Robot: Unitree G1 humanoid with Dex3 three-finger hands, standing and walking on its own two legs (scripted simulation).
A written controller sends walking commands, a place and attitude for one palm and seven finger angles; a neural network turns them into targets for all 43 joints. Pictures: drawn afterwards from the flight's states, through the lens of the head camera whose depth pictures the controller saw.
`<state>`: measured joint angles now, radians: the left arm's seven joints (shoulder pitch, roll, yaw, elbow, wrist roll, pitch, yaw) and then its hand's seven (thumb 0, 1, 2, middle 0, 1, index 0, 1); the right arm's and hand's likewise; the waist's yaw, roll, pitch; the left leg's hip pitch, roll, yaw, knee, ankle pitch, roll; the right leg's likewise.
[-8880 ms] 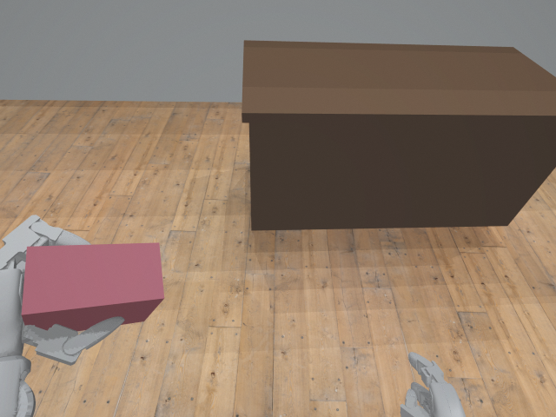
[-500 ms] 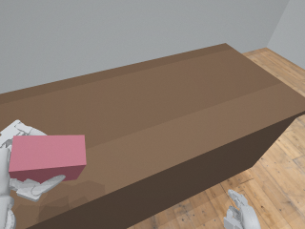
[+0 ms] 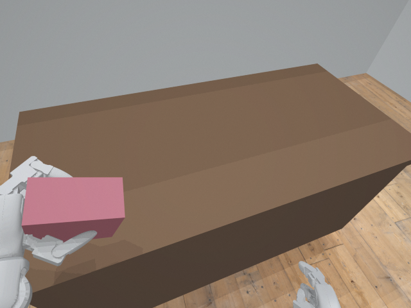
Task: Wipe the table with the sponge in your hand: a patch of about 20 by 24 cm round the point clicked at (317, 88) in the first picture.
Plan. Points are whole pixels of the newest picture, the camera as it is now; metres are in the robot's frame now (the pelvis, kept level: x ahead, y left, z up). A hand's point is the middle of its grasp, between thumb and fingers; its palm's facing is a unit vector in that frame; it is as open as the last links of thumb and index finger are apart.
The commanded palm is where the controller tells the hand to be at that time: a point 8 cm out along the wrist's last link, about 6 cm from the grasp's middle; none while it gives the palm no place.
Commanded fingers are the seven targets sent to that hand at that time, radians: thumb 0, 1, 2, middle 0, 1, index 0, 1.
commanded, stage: come to a stop and stand still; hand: left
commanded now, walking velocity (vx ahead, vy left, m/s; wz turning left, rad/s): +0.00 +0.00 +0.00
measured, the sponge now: (90, 210) +0.23 +0.21 +0.12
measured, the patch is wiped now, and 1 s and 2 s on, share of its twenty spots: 0.00 0.00 0.00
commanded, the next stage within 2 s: look again from close up in 0.48 s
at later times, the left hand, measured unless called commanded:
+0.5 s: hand (55, 195) +0.24 +0.25 +0.15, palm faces +0.37 -0.86 -0.35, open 10.5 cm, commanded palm +0.18 +0.29 +0.17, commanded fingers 0.00 0.10 1.30 -1.20 -1.60 -1.20 -1.60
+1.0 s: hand (47, 200) +0.24 +0.28 +0.13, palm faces +0.29 -0.85 -0.43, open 10.5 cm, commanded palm +0.18 +0.30 +0.17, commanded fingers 0.00 0.10 1.30 -1.20 -1.60 -1.20 -1.60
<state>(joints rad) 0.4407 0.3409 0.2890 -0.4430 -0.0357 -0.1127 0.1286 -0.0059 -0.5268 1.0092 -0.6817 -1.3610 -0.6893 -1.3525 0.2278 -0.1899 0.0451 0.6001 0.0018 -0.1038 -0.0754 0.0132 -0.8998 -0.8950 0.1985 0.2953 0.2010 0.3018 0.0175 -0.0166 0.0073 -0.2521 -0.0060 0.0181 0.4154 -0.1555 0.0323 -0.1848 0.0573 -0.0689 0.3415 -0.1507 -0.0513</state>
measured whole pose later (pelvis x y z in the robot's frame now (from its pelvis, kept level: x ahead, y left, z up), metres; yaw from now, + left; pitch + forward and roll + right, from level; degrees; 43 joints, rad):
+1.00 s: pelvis +0.01 +0.02 +0.00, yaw -1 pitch +1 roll -1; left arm 0.43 0.43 0.36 -0.40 -0.04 -0.23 0.05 -0.01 -0.53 1.01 -0.68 -1.36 -0.69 -1.35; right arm 0.25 -0.19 0.03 0.59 0.01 -0.14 -0.04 0.01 -0.90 -0.90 0.20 0.30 0.20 0.30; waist 0.02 -0.05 0.06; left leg -0.27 -0.03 0.04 0.46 -0.20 0.06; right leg -0.22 0.03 -0.05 0.41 -0.20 -0.02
